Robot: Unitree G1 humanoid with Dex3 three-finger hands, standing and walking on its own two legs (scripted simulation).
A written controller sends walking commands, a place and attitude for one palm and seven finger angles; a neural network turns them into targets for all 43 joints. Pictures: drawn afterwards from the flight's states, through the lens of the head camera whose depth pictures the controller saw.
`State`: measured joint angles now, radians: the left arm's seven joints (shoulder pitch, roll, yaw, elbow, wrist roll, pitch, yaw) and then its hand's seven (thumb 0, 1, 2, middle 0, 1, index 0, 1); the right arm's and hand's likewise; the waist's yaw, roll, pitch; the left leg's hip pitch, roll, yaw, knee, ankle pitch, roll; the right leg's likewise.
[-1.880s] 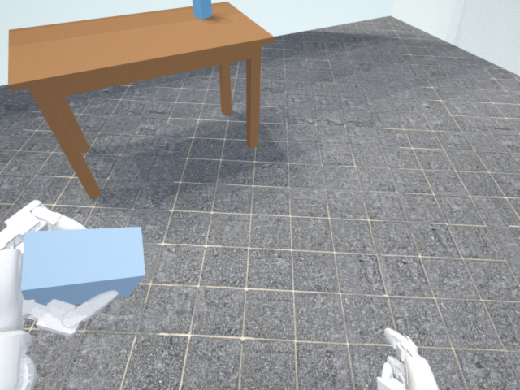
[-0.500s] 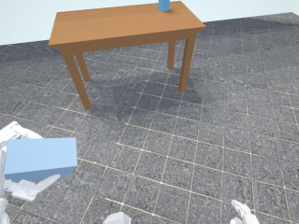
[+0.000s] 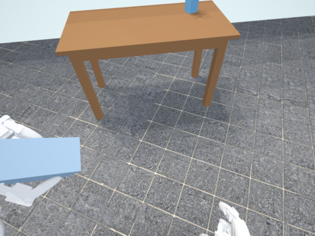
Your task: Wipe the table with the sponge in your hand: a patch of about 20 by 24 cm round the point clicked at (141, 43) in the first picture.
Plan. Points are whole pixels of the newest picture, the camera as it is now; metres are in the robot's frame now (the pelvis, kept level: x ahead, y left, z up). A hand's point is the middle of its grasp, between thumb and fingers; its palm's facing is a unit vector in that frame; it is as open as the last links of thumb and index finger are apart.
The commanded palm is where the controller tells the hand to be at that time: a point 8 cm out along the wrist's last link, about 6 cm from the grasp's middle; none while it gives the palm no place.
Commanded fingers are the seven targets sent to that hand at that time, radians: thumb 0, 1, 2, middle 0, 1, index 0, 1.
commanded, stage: walk to a spot facing it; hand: left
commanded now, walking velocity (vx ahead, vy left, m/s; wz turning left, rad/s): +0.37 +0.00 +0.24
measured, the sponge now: (50, 160) +0.21 +0.21 +0.17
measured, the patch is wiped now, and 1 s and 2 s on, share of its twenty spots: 0.00 0.00 0.00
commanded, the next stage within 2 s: turn to face it in 1.26 s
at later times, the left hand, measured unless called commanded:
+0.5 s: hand (57, 101) +0.34 +0.25 +0.18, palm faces +0.51 -0.74 -0.44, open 10.0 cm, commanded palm +0.29 +0.29 +0.18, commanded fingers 0.00 0.10 1.30 -1.20 -1.60 -1.20 -1.60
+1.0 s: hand (82, 76) +0.46 +0.24 +0.16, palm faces +0.63 -0.66 -0.41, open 10.0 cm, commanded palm +0.37 +0.26 +0.18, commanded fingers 0.00 0.10 1.30 -1.20 -1.60 -1.20 -1.60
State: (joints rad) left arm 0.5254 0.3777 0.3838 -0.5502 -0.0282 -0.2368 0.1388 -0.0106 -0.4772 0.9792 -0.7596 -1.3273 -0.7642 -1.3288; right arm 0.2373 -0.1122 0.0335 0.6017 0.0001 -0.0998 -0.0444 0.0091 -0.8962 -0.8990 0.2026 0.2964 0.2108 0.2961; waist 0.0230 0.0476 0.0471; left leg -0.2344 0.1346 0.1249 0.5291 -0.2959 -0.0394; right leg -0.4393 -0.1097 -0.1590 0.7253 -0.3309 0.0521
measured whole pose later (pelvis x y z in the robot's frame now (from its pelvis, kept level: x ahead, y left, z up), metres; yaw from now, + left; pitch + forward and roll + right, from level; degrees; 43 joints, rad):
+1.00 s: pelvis +0.30 -0.05 -0.01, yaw +17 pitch +0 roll +0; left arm 0.37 0.30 0.30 -0.40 0.00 -0.16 0.14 -0.01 -0.48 0.98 -0.76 -1.33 -0.76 -1.33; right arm 0.20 -0.22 0.00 0.66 0.00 -0.08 -0.07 0.01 -0.90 -0.90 0.20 0.30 0.21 0.30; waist 0.02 0.08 0.03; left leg -0.40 0.05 0.01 0.99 -0.46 0.00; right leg -0.29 -0.08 -0.22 0.63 -0.31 -0.04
